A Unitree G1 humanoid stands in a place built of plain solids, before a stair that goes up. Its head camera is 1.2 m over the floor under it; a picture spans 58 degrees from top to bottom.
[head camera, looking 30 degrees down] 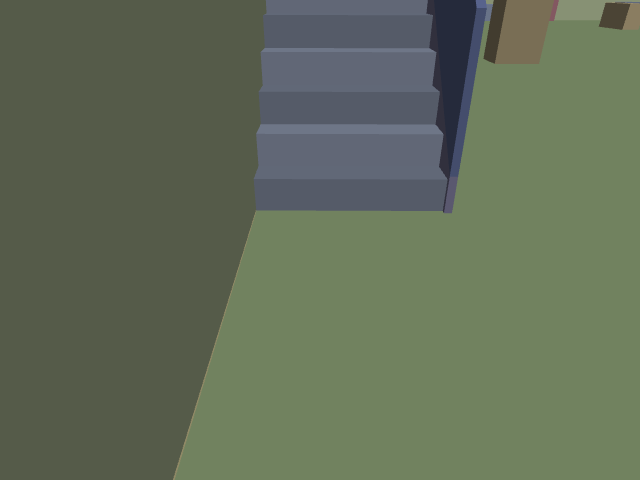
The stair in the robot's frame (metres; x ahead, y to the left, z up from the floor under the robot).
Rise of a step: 0.21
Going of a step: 0.23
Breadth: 1.17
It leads straight ahead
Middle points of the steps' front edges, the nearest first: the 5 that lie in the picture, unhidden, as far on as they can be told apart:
2.44 -0.18 0.21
2.67 -0.19 0.42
2.90 -0.19 0.63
3.12 -0.19 0.84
3.35 -0.19 1.05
